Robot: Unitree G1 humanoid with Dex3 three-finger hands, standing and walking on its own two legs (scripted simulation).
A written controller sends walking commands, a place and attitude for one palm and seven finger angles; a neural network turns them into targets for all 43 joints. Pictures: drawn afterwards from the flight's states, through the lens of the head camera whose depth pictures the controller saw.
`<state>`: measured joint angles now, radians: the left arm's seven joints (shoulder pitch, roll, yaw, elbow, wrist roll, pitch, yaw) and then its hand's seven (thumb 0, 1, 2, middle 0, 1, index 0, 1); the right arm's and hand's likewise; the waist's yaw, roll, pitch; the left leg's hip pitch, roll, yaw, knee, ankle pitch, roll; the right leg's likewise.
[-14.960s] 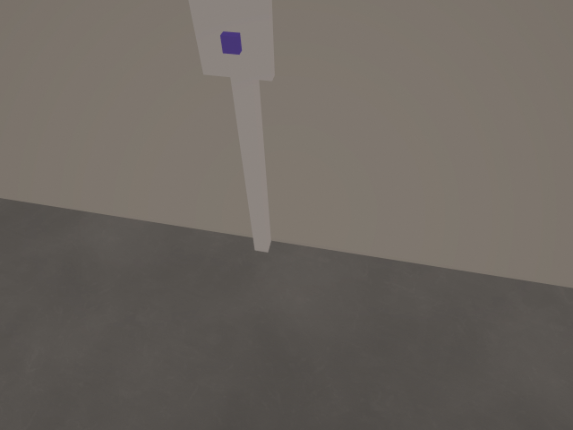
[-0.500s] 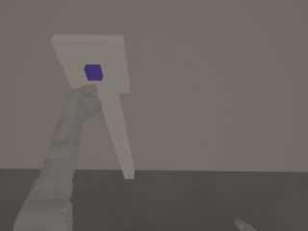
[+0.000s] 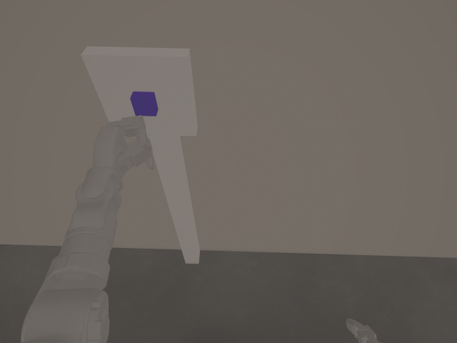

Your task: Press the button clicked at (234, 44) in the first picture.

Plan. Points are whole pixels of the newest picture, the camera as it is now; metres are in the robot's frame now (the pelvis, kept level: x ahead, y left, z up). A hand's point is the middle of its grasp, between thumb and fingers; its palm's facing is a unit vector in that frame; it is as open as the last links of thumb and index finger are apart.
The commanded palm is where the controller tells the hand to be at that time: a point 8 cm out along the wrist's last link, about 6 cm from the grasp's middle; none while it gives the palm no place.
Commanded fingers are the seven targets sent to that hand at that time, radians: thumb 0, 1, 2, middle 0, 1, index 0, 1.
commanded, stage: press the button with the knuckle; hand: left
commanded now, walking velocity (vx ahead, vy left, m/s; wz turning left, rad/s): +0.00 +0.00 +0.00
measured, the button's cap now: (145, 102) +0.51 +0.17 +0.15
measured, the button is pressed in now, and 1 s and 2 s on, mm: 0 7 0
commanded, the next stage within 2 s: hold the button down briefly in 0.84 s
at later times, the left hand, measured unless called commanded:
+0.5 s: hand (156, 131) +0.46 +0.15 +0.12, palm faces -0.02 -1.00 -0.01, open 3.2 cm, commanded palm +0.44 +0.20 +0.12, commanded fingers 0.00 0.90 0.90 -1.30 -1.50 -1.30 -1.50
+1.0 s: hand (155, 128) +0.47 +0.15 +0.12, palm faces -0.01 -1.00 -0.02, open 3.6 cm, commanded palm +0.47 +0.20 +0.12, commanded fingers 0.00 0.90 0.90 -1.30 -1.50 -1.30 -1.50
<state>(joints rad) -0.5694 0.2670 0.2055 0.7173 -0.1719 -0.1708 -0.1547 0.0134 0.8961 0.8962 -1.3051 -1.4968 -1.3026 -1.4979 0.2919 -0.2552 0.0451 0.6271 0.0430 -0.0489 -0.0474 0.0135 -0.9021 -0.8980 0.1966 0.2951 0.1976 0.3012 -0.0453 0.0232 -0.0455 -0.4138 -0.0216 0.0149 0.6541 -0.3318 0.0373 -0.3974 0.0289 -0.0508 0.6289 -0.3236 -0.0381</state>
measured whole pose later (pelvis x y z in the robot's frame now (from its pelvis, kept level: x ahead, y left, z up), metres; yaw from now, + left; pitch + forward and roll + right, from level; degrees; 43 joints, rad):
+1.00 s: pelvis -0.02 +0.00 -0.01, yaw +1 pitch +11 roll -1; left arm -0.97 0.42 0.28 1.23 -0.12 -0.31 -0.17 0.03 0.87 0.90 -1.30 -1.50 -1.52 -1.50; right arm 0.39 -0.28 0.05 0.69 0.02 -0.06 -0.04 0.01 -0.90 -0.90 0.20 0.30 0.20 0.30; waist -0.13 0.03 -0.05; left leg -0.62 -0.01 -0.01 0.75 -0.33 0.03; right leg -0.59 0.04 -0.08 0.70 -0.31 -0.04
